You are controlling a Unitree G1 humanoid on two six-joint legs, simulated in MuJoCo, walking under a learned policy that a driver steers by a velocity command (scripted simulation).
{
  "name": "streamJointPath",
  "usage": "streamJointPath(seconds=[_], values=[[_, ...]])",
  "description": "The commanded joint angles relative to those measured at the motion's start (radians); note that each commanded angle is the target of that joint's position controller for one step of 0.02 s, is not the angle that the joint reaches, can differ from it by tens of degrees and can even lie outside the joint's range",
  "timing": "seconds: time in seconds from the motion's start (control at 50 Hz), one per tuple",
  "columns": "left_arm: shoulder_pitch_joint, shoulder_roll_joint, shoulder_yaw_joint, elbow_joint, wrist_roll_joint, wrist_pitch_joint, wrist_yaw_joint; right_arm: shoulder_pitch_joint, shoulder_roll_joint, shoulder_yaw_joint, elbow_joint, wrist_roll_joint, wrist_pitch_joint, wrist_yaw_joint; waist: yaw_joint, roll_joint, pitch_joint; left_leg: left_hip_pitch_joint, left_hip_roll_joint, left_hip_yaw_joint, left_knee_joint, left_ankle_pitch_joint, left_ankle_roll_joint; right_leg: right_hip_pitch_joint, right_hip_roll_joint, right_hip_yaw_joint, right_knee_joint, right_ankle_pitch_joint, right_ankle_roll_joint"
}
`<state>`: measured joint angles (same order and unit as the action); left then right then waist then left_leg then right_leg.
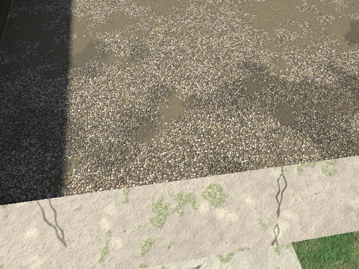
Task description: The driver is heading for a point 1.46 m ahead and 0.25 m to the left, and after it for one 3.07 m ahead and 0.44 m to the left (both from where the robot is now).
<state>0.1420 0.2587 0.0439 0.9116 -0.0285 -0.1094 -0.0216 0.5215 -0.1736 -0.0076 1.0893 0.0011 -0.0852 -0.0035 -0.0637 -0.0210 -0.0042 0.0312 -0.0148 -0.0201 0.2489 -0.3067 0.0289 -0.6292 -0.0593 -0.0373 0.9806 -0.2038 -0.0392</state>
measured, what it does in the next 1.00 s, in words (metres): walks ahead: right foot, then left foot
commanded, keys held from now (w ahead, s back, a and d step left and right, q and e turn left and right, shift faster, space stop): w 1.00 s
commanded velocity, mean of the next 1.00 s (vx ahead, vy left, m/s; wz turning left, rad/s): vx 0.48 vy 0.00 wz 0.00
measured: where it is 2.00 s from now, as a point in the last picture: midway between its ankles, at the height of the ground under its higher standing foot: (177, 237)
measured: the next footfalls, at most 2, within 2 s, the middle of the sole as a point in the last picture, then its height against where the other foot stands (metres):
right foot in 0.18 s outside the picture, level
left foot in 0.72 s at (148, 254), level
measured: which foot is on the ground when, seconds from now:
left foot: down 0.00-0.20, up 0.22-0.70, down 0.72-1.00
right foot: up 0.00-0.16, down 0.18-0.72, up 0.74-1.00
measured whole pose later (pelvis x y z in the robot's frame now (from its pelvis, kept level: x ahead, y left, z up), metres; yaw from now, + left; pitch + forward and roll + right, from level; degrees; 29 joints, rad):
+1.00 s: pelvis +0.50 +0.01 +0.00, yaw -1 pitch +0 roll +0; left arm 0.22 0.25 0.06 0.83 0.03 0.05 0.03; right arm 0.44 -0.20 -0.04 0.97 0.00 -0.06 -0.01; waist -0.02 -0.03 -0.01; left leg -0.24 -0.05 0.07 0.43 -0.20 0.07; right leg -0.61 -0.04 0.05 1.02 -0.21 -0.02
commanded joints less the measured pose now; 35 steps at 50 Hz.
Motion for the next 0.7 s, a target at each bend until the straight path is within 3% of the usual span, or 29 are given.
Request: streamJointPath(seconds=[0.02,0.04,0.08,0.12,0.14,0.16,0.18,0.2,0.22,0.24,0.26,0.28,0.32,0.36,0.4,0.44,0.52,0.58,0.62,0.66,0.68,0.7], values=[[-0.183,-0.023,-0.021,-0.117,0.005,-0.004,-0.012,-0.012,-0.178,-0.026,-0.060,0.000,-0.003,-0.025,0.005,0.124,0.143,-0.164,0.180,-0.097,-0.169,0.301,0.139,0.031,0.021,-0.026,-0.281,0.162,0.029],[-0.205,-0.005,-0.019,-0.131,0.003,0.001,-0.013,0.005,-0.202,-0.033,-0.056,0.007,-0.007,-0.027,0.005,0.140,0.145,-0.177,0.198,-0.101,-0.190,0.286,0.144,0.083,0.031,-0.029,-0.321,0.188,0.029],[-0.222,0.037,-0.011,-0.148,-0.004,0.006,-0.014,0.009,-0.207,-0.042,-0.049,0.019,-0.011,-0.027,0.024,0.146,0.165,-0.130,0.232,-0.093,-0.190,0.327,0.139,0.111,0.031,-0.006,-0.390,0.221,0.006],[-0.174,0.082,0.009,-0.144,-0.001,0.004,-0.014,-0.005,-0.207,-0.049,-0.051,0.021,-0.003,-0.023,0.067,0.140,0.126,-0.033,0.250,-0.071,-0.089,0.582,0.112,0.167,0.052,-0.005,-0.421,0.197,-0.027],[-0.090,0.108,0.026,-0.121,-0.002,0.005,-0.011,-0.014,-0.211,-0.052,-0.052,0.010,0.006,-0.022,0.113,0.152,0.056,0.000,0.245,-0.046,0.030,0.788,0.096,0.270,0.076,-0.015,-0.408,0.169,-0.047],[0.068,0.136,0.048,-0.070,-0.004,0.012,-0.009,-0.024,-0.197,-0.047,-0.058,0.003,0.014,-0.020,0.185,0.150,-0.045,-0.025,0.210,-0.014,0.213,0.916,0.075,0.453,0.108,-0.039,-0.403,0.146,-0.073],[0.229,0.179,0.068,-0.028,-0.001,0.019,-0.002,-0.046,-0.192,-0.041,-0.081,-0.002,0.017,-0.018,0.252,0.104,-0.131,-0.195,0.161,0.007,0.463,0.777,0.043,0.699,0.032,0.041,-0.401,0.139,-0.111],[0.345,0.278,0.084,-0.010,0.024,0.025,0.001,0.079,-0.059,-0.007,-0.095,-0.014,0.004,-0.008,0.201,-0.168,-0.314,-0.523,-0.006,0.021,0.906,0.161,-0.017,1.036,-0.253,0.493,-0.471,-0.022,-0.260],[0.344,0.224,0.062,-0.002,0.028,0.021,-0.012,0.119,-0.050,-0.003,-0.072,0.021,-0.027,-0.002,0.185,-0.263,-0.417,-0.654,-0.076,-0.129,1.125,-0.261,-0.009,1.048,-0.349,0.863,-0.699,-0.162,-0.345],[0.226,0.150,0.041,-0.013,0.009,0.015,-0.015,-0.004,-0.148,-0.030,-0.114,0.045,-0.047,0.000,0.157,-0.163,-0.199,-0.763,0.002,-0.116,1.180,-0.221,0.013,0.880,-0.309,0.735,-0.722,-0.203,-0.280],[0.138,0.095,0.026,-0.029,0.005,0.015,-0.015,-0.088,-0.177,-0.040,-0.140,0.057,-0.052,-0.005,0.131,-0.076,-0.089,-0.753,0.061,-0.084,1.158,-0.139,0.031,0.705,-0.268,0.564,-0.723,-0.143,-0.236],[0.070,0.068,0.017,-0.042,0.018,0.011,-0.021,-0.124,-0.177,-0.048,-0.144,0.051,-0.050,-0.016,0.097,0.001,-0.041,-0.697,0.106,-0.074,1.096,-0.055,0.041,0.556,-0.222,0.443,-0.746,-0.058,-0.206],[0.046,0.031,0.006,-0.024,0.038,0.009,-0.025,-0.087,-0.136,-0.057,-0.135,0.031,-0.019,-0.024,0.038,-0.064,-0.008,-0.589,0.150,-0.072,1.011,0.026,0.042,0.401,-0.150,0.304,-0.799,0.005,-0.184],[0.099,0.030,0.004,0.004,0.041,0.007,-0.014,-0.082,-0.112,-0.062,-0.138,0.020,0.006,-0.033,0.029,-0.061,0.024,-0.586,0.155,-0.051,0.965,0.049,0.031,0.342,-0.139,0.246,-0.828,0.071,-0.211],[0.143,0.062,0.009,0.020,0.048,0.009,0.003,-0.173,-0.124,-0.067,-0.175,0.010,0.012,-0.040,0.034,-0.034,0.067,-0.680,0.164,-0.046,0.868,0.128,0.011,0.346,-0.151,0.233,-0.847,0.114,-0.230],[0.191,0.085,0.015,0.031,0.048,0.009,0.022,-0.265,-0.124,-0.066,-0.208,-0.005,0.008,-0.037,0.052,-0.018,0.078,-0.750,0.171,-0.046,0.733,0.247,-0.003,0.395,-0.150,0.210,-0.839,0.184,-0.217],[0.276,0.075,0.014,0.068,0.033,0.008,0.037,-0.394,-0.081,-0.050,-0.236,0.001,0.005,-0.013,0.086,-0.023,0.080,-0.680,0.123,0.002,0.473,0.431,-0.001,0.425,-0.112,0.116,-0.787,0.285,-0.171],[0.367,0.067,0.013,0.105,0.016,0.033,0.042,-0.458,-0.073,-0.041,-0.259,0.010,0.016,0.004,0.112,-0.026,0.105,-0.662,0.092,0.024,0.409,0.426,0.014,0.463,-0.141,0.120,-0.729,0.286,-0.172],[0.380,0.088,0.022,0.105,0.013,0.051,0.042,-0.492,-0.077,-0.038,-0.274,0.004,0.018,0.015,0.117,-0.029,0.113,-0.670,0.079,0.028,0.388,0.325,0.036,0.519,-0.177,0.142,-0.677,0.323,-0.175],[0.368,0.103,0.028,0.098,0.005,0.070,0.046,-0.455,-0.101,-0.046,-0.278,0.011,0.013,0.019,0.087,-0.043,0.078,-0.582,0.062,0.038,0.348,0.231,0.061,0.569,-0.192,0.149,-0.624,0.419,-0.158],[0.351,0.107,0.029,0.098,-0.001,0.075,0.049,-0.389,-0.125,-0.057,-0.263,0.011,0.010,0.016,0.047,-0.064,0.050,-0.476,0.035,0.063,0.321,0.213,0.078,0.571,-0.175,0.137,-0.553,0.545,-0.145],[0.344,0.089,0.022,0.110,-0.012,0.083,0.048,-0.228,-0.170,-0.081,-0.218,0.006,0.004,0.014,-0.028,-0.045,-0.018,-0.298,0.019,0.079,0.285,0.272,0.105,0.550,-0.108,0.085,-0.359,0.628,-0.113]])
Velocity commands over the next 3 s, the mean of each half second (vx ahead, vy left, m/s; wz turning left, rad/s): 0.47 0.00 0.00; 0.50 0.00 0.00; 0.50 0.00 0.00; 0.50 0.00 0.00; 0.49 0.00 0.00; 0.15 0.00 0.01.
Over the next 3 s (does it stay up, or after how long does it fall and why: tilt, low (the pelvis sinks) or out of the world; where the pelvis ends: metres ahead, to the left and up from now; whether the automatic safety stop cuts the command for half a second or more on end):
stays up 0.67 -0.03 0.00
